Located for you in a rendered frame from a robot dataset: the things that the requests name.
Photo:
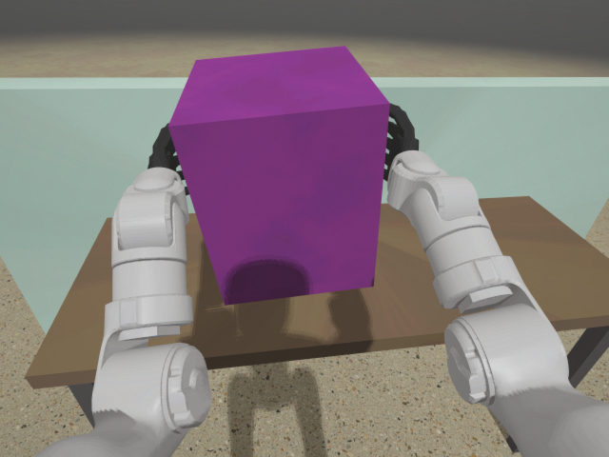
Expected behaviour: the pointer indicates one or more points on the right robot forearm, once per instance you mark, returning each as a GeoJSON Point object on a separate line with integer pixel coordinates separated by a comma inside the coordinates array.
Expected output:
{"type": "Point", "coordinates": [471, 273]}

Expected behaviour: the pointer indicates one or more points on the right robot hand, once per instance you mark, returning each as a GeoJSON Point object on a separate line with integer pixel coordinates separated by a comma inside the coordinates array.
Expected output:
{"type": "Point", "coordinates": [403, 134]}

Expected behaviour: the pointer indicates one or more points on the left robot hand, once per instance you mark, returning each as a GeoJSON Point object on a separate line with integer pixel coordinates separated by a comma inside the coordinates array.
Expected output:
{"type": "Point", "coordinates": [162, 156]}

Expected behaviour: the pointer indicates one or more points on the robot right upper arm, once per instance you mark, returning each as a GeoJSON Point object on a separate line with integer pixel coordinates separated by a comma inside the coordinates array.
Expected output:
{"type": "Point", "coordinates": [510, 361]}

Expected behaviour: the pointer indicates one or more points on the left robot forearm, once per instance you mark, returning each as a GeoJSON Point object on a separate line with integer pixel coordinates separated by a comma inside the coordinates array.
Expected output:
{"type": "Point", "coordinates": [148, 257]}

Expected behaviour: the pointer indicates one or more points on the robot left upper arm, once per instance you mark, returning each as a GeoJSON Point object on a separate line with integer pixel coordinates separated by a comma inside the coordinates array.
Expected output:
{"type": "Point", "coordinates": [144, 403]}

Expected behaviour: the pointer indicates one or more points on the table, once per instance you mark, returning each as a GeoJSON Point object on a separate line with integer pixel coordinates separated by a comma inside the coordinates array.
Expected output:
{"type": "Point", "coordinates": [567, 276]}

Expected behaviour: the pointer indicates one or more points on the carton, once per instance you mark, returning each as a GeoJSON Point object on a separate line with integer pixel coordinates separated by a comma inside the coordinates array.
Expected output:
{"type": "Point", "coordinates": [283, 155]}

